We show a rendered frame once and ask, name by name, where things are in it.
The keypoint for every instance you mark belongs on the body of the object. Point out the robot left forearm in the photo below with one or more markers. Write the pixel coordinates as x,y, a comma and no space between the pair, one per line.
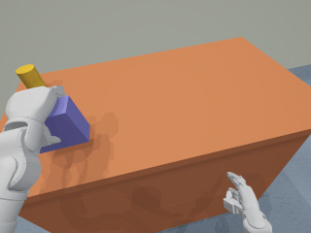
20,167

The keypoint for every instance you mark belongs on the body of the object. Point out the table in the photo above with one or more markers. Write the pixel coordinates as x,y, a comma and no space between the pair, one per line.
164,130

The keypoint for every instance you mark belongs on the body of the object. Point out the robot right forearm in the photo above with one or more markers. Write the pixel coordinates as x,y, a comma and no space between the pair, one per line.
254,221

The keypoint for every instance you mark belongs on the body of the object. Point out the robot right hand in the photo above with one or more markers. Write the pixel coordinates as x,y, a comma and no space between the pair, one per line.
243,199

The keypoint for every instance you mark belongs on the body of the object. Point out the sponge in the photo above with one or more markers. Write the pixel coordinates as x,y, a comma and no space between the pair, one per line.
67,123

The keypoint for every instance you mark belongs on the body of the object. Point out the robot left hand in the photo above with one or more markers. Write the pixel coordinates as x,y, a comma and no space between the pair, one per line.
36,103

